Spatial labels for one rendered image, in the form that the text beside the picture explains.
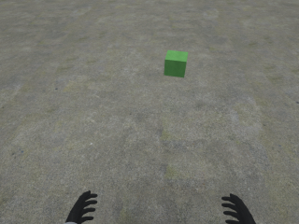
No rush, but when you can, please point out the left robot hand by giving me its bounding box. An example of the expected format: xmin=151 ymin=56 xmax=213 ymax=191
xmin=65 ymin=190 xmax=98 ymax=224

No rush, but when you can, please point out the carton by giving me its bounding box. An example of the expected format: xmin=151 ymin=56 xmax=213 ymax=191
xmin=164 ymin=50 xmax=189 ymax=77

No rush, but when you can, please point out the right robot hand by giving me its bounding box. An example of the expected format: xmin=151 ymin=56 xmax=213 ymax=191
xmin=221 ymin=193 xmax=256 ymax=224

